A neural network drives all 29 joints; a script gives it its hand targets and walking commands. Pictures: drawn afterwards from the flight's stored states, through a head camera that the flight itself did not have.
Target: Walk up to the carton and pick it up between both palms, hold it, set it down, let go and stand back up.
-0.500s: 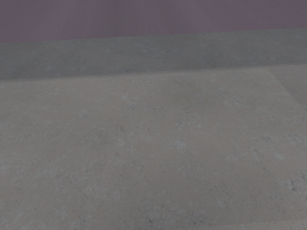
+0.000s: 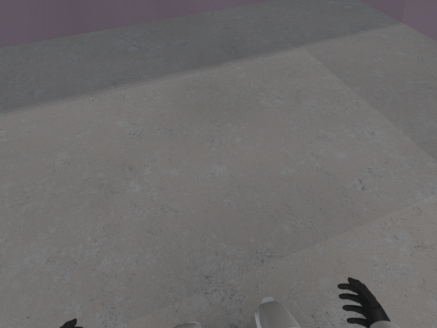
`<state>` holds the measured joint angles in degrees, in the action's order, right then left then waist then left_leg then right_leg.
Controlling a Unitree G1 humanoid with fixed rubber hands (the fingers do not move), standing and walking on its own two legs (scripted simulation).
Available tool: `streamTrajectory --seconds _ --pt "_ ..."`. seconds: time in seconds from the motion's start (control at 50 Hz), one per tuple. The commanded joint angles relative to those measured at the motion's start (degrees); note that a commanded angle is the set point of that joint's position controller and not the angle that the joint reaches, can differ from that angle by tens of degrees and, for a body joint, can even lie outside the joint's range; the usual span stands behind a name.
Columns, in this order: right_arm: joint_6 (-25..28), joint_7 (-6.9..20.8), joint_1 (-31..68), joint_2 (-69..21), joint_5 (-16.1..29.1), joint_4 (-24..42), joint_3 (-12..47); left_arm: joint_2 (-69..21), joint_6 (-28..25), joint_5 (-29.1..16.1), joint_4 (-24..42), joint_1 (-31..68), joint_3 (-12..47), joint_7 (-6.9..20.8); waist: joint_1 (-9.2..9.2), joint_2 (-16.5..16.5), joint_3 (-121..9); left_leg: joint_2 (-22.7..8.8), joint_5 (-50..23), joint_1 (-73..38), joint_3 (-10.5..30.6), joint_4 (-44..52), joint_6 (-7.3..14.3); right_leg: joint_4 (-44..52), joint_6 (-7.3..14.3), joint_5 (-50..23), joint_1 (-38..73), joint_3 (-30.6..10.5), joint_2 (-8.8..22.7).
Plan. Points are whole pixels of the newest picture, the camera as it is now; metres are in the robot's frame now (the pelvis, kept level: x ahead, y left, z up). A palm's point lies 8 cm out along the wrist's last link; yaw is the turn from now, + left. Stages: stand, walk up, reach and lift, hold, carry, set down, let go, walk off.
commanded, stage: walk up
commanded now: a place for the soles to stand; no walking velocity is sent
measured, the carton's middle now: out of the picture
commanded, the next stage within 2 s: none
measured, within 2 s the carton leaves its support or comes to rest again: neither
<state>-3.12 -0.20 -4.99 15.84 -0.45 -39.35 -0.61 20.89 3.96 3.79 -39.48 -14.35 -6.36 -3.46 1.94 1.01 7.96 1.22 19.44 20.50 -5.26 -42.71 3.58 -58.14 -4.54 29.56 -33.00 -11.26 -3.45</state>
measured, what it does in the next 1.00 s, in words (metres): walks backwards, turning right: right foot, then left foot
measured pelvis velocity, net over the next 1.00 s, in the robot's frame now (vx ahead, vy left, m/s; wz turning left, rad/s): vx -0.30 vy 0.08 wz -1.01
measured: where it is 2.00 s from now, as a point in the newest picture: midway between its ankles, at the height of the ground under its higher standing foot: outside the picture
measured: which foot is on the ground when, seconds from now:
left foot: down 0.00-0.42, up 0.44-0.68, down 0.70-1.00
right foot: up 0.00-0.34, down 0.36-0.72, up 0.74-1.00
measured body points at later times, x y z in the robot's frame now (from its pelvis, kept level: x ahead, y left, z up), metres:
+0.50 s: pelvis -0.17 +0.03 +0.00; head -0.16 -0.02 +0.45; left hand +0.02 +0.25 -0.10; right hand -0.24 -0.28 -0.13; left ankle -0.02 +0.10 -0.66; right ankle -0.23 -0.09 -0.71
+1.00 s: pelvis -0.30 +0.08 +0.01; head -0.30 +0.08 +0.46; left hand -0.01 +0.16 -0.11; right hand -0.47 -0.18 -0.09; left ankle -0.13 +0.11 -0.71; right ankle -0.43 -0.02 -0.68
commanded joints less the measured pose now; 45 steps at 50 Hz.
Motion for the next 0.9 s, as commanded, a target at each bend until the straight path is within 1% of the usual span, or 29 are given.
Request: streamTrajectory --seconds 0.0,0.04,0.12,0.18,0.24,0.3,0.32,0.34,0.36,0.38,0.4,0.42,0.44,0.48,0.5,0.54,0.58,0.62,0.66,0.68,0.7,0.72,0.74,0.76,0.78,0.8,0.82,0.84,0.88 --pt "2.51 -1.1 2.62 10.87 -0.77 4.97 -3.06 9.38 -0.89 0.07 3.35 -2.1 -2.72 1.01 -0.79 -4.89 -3.03 -21.06 -20.54 -0.08 18.17 23.89 10.15 -14.7 0.3 -3.07 -2.39 1.36 3.19" --pt "2.75 -1.46 3.38 10.71 -1.26 4.08 -3.28 8.23 -0.02 -0.36 1.31 -5.51 -2.33 2.45 -0.07 -5.54 -5.24 -19.66 -19.93 -4.06 12.94 22.36 10.02 -17.92 0.41 -7.48 -1.17 3.83 3.03" --pt "3.35 -2.11 -1.9 10.59 -1.28 2.7 -4.22 8.12 1.28 -0.12 1.53 -3.59 -0.86 4.64 -2.31 -7.0 -7.14 -23.55 -7.51 -11.24 14.12 24.5 12.18 -16.74 0.03 -7.18 -2.86 5.54 5.39" --pt "3.56 -2.48 -5.05 11.73 -1.9 1.34 -4.9 7.81 1.59 -0.64 2.04 -1.77 -0.28 5.53 -3.72 -9.87 -7.47 -24.59 -3.21 -14.85 11.62 24.85 11.31 -8.91 0.48 -4.3 -1.82 7.21 7.23" --pt "3.32 -2.81 -6.28 14.42 -2.81 0.43 -6.11 6.68 1.41 -1.99 1.93 -2.7 0.42 6.5 -4.03 -13.11 -10.97 -26.99 4.92 -15.86 8.59 26.18 10.53 2.57 2.6 2.28 5.17 10.8 9.12" --pt "2.62 -2.92 -3.37 16.16 -3.31 0.22 -7.28 6.53 0.2 -3.13 0.05 -6.26 0.11 7.5 -1.84 -17.43 -14.37 -27.05 12.11 -7.59 0.04 26.35 6.7 13.31 6.04 4.22 17.87 15.64 8.13" --pt "2.23 -2.72 -2.69 16.15 -3.24 0.27 -7.55 6.27 -0.37 -3.56 -1.23 -9.83 -0.24 7.77 -0.1 -16.64 -16.32 -26.45 14.28 -5.85 -2.48 23.62 5.09 18.47 7.32 1.45 22.45 16.7 7.27" --pt "1.98 -2.42 -1.65 15.03 -2.35 -0.09 -7.18 6.79 -0.98 -3.35 -2.97 -13.08 -0.88 7.68 2.01 -11.34 -16.91 -24.6 15.78 -2.25 -5.4 17.29 3.12 25.02 9.05 -4.26 26.49 15.48 7.17" --pt "1.87 -1.77 -2.16 11.99 -1.25 0.11 -6.14 8.66 -1.43 -2.69 -4.23 -13.98 -2.04 7.17 3.42 -1.37 -14.16 -20.48 16.4 5.37 -8.57 5.78 0.27 31.31 11.75 -5.46 28.49 8.14 7.78" --pt "1.71 -0.99 -2.24 7.17 0.1 1.43 -5.28 13.5 -1.53 -2.36 -3.49 -11.41 -3.19 6.33 4.54 13.21 -8.69 -10.13 20.57 16.55 -11.7 -9.04 -3.88 40.56 17.03 3.68 24.63 -12.05 15.6" --pt "1.61 -0.92 2.76 9.27 0.85 4.07 -6.11 19.4 -1.26 -2.71 -1.7 -6.11 -4.23 5.38 5.46 17.09 -3.26 -4.66 21.24 17.54 -1.45 -18.12 -5.96 49.83 24.48 12.17 7.64 -29.35 21.98" --pt "1.29 -1.01 2.95 11.32 1.06 3.67 -6.81 18.76 -1.4 -2.23 -1.17 -1.57 -4.26 4.44 4.24 15.3 0.16 -7.37 18.76 13.2 4.48 -23.92 -6.35 53.41 26.02 16.86 -0.13 -30.58 23.62" --pt "1.46 -1.0 1.4 12.24 1.65 2.24 -6.86 15.52 -1.42 -1.08 -0.49 2.32 -3.35 3.67 2.01 13.37 1.16 -7.07 13.01 13.84 5.27 -24.83 -6.2 50.51 24.18 9.08 2.39 -24.32 19.58" --pt "3.14 -0.71 -6.06 11.05 2.33 -0.81 -6.18 12.2 -1.33 0.67 0.95 6.6 -1.76 3.0 -1.56 11.66 -3.4 -5.05 3.42 15.55 2.49 -23.12 -4.97 40.35 19.05 -17.38 14.19 -9.06 12.79" --pt "3.9 -0.65 -8.89 11.01 2.11 -1.61 -6.22 11.51 -1.31 0.74 2.08 7.97 -1.56 3.4 -2.71 11.67 -6.58 -4.02 1.45 12.81 2.13 -22.93 -4.68 36.96 17.64 -23.83 16.34 -5.99 11.44" --pt "5.0 -0.93 -8.58 10.45 1.29 -0.75 -6.41 9.46 -1.12 -0.3 2.56 7.3 -0.96 4.71 -1.7 9.63 -8.81 -3.12 0.15 7.61 2.35 -16.21 -4.6 33.4 16.79 -30.47 16.88 -7.56 10.54" --pt "5.15 -1.86 -6.4 8.97 1.27 1.84 -6.15 8.27 -0.6 -0.98 1.89 4.0 -0.77 5.58 0.28 11.5 -6.48 -1.6 2.31 5.16 2.88 -6.69 -4.76 31.72 17.57 -40.69 16.52 -12.87 11.59" --pt "4.99 -2.69 -9.25 7.64 1.32 2.47 -5.62 7.5 -0.02 -0.96 2.25 2.69 -0.32 5.9 -0.54 13.41 -7.54 -1.06 1.34 -1.23 3.92 5.09 -4.18 30.33 15.65 -41.24 15.69 -15.38 10.66" --pt "5.13 -3.4 -14.65 8.22 0.75 1.8 -5.62 6.59 0.14 -1.72 3.45 2.54 0.7 6.07 -3.34 10.36 -10.38 -0.88 -8.45 -11.79 4.45 17.7 -2.37 28.29 11.77 -33.83 12.29 -17.49 8.51" --pt "5.29 -3.82 -16.41 10.92 -0.07 1.73 -6.17 4.06 0.1 -2.09 4.41 0.52 1.48 6.1 -4.36 2.9 -12.71 -7.15 -5.68 -18.99 12.47 21.86 0.1 23.3 8.6 -23.43 5.85 -14.72 4.41" --pt "5.05 -4.24 -14.55 16.65 -1.8 1.8 -7.42 0.71 0.3 -1.94 5.24 -4.27 2.04 5.83 -2.8 -12.24 -14.73 -23.88 1.05 -22.5 28.85 27.39 5.07 9.27 3.5 -2.63 -2.9 -2.63 -3.77" --pt "4.3 -4.37 -12.39 17.51 -2.28 1.67 -8.23 4.19 1.25 0.21 4.44 -4.2 0.83 5.08 -2.18 -9.57 -12.07 -35.5 -0.54 -15.4 34.15 30.93 11.66 -3.87 1.43 0.44 -4.07 2.21 0.41" --pt "4.5 -4.43 -8.6 17.35 -2.86 2.55 -8.15 6.77 1.76 1.51 4.51 -1.78 0.87 5.4 -1.72 -9.44 -8.72 -38.04 1.06 -8.62 34.18 32.82 16.51 -11.67 1.19 0.09 -3.35 3.65 4.09" --pt "5.0 -4.29 -6.25 13.99 -2.85 2.34 -6.66 9.16 1.92 2.01 4.0 -0.28 0.16 6.17 -1.09 -5.39 -5.28 -33.67 -0.41 -4.8 27.96 32.63 15.39 -12.81 1.04 -1.5 -1.75 2.08 5.55" --pt "5.41 -4.19 -5.2 11.17 -2.74 2.12 -5.65 9.99 1.86 1.65 2.92 -0.84 -0.26 7.0 -0.42 -1.41 -2.97 -28.2 -4.01 -3.08 18.88 30.12 12.35 -11.31 1.04 -5.91 -0.55 1.03 6.9" --pt "5.64 -4.18 -3.82 9.53 -2.59 2.15 -5.08 9.57 1.69 0.93 2.11 -2.16 -0.47 7.73 0.55 -0.81 -3.46 -23.08 -7.08 -2.68 10.48 27.59 9.0 -9.59 1.43 -10.44 1.65 0.89 7.3" --pt "5.73 -4.04 -2.84 9.74 -2.81 2.18 -5.29 8.08 1.62 0.22 1.56 -3.37 -0.08 8.5 0.83 -4.2 -3.85 -20.87 -5.55 -2.39 6.87 27.11 8.01 -10.43 1.74 -12.17 2.63 1.86 7.37" --pt "5.65 -3.94 -3.03 10.01 -2.92 1.53 -5.53 6.89 1.65 0.22 1.57 -3.62 0.12 9.21 0.42 -5.7 -5.05 -20.85 -1.87 -3.31 5.47 27.44 7.98 -11.53 1.75 -13.46 2.87 2.98 7.85" --pt "5.72 -4.04 -5.51 11.35 -3.39 0.8 -6.4 5.48 1.81 0.19 2.42 -1.24 0.89 10.04 -1.37 -8.59 -5.27 -23.97 3.91 -8.24 6.27 28.4 9.87 -6.79 1.3 -10.38 0.19 5.07 10.33"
